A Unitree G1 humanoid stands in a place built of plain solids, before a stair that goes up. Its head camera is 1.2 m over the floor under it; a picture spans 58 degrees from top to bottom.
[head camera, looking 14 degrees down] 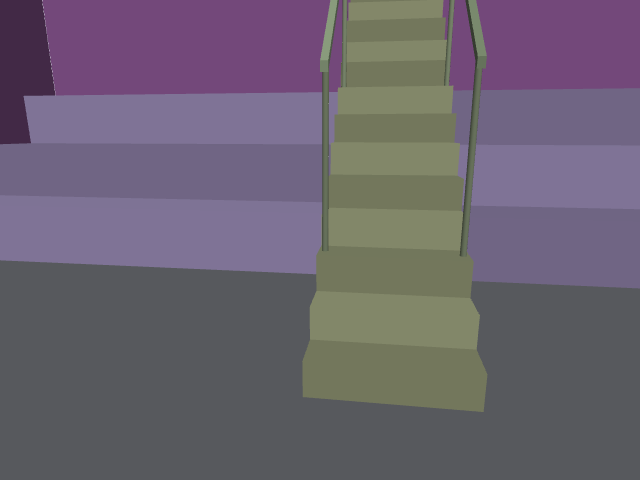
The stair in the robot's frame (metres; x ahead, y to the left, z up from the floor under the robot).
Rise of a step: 0.20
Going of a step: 0.22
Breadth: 0.81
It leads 8 degrees to the right of straight ahead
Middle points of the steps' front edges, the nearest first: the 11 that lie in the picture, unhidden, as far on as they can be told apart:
1.73 -0.32 0.18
1.94 -0.35 0.36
2.17 -0.38 0.56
2.37 -0.41 0.74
2.60 -0.44 0.93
2.82 -0.47 1.13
3.04 -0.50 1.32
3.25 -0.53 1.51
3.47 -0.56 1.72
3.69 -0.59 1.90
3.90 -0.62 2.10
